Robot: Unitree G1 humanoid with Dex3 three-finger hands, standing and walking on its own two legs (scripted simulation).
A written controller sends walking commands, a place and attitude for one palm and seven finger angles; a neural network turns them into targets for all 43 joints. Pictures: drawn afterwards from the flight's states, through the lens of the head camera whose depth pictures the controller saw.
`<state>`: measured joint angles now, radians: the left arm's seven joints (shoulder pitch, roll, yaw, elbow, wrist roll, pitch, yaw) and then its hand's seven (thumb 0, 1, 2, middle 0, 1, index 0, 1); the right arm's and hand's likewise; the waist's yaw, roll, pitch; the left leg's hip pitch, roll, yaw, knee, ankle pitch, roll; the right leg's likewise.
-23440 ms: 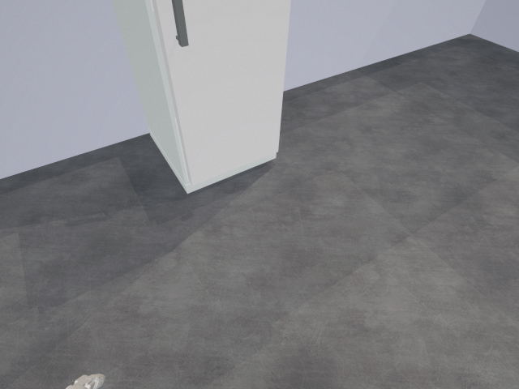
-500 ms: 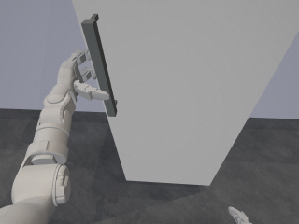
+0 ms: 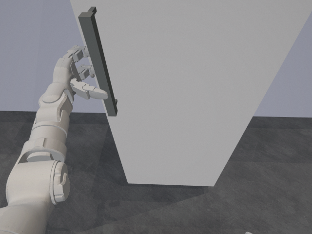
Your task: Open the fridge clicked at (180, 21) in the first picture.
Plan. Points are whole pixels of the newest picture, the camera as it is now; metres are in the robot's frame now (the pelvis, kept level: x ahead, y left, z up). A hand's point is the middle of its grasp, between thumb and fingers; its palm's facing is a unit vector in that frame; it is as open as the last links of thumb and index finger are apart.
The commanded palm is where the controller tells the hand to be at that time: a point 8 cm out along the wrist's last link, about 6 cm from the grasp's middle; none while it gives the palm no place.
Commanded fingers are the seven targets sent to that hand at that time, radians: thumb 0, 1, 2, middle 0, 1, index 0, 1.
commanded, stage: slide the fingers in behind the handle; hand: left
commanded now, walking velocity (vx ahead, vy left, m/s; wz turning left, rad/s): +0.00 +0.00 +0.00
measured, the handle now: (104, 70) +0.49 +0.14 +0.18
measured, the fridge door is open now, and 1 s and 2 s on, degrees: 0 0 0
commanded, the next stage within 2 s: grip the handle and tug to test in 1.48 s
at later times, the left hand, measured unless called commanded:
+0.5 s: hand (99, 76) +0.45 +0.14 +0.19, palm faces -0.05 -1.00 -0.01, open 13.9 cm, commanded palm +0.43 +0.19 +0.19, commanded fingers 0.00 -0.50 0.30 -0.30 -1.20 -0.30 -1.20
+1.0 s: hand (109, 78) +0.44 +0.12 +0.19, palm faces -0.04 -1.00 -0.02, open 14.0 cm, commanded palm +0.42 +0.17 +0.19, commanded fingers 0.00 -0.50 0.30 -0.30 -1.20 -0.30 -1.20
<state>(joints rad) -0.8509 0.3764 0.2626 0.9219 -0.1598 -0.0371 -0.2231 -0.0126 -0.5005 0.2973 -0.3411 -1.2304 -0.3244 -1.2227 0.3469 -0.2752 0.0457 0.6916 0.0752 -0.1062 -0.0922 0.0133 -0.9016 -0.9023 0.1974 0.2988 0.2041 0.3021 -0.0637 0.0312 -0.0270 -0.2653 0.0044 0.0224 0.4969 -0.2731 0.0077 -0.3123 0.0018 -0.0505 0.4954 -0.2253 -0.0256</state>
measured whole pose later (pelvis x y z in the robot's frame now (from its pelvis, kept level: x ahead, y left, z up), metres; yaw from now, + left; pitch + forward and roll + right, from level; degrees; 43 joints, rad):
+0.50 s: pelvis +0.01 +0.01 +0.00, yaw +0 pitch +2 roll +0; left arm -0.76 0.27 0.20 0.73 -0.16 0.04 -0.16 -0.01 -0.50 0.30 -0.32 -1.22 -0.31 -1.21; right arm 0.29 -0.25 0.05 0.66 0.07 -0.10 -0.08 0.01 -0.90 -0.90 0.20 0.30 0.20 0.30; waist -0.03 0.04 -0.04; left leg -0.23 0.00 0.02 0.48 -0.29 0.01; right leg -0.28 0.00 -0.05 0.48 -0.24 -0.02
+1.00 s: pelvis +0.01 +0.00 +0.00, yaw +0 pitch +1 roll +0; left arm -0.74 0.21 0.16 0.64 -0.15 0.10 -0.07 -0.01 -0.50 0.30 -0.30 -1.20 -0.30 -1.20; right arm 0.27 -0.24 0.04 0.66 0.06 -0.05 -0.07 0.01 -0.90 -0.90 0.20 0.30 0.20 0.30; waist -0.02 0.04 -0.03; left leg -0.21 0.00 0.02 0.47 -0.28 0.01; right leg -0.26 0.00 -0.05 0.48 -0.24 -0.02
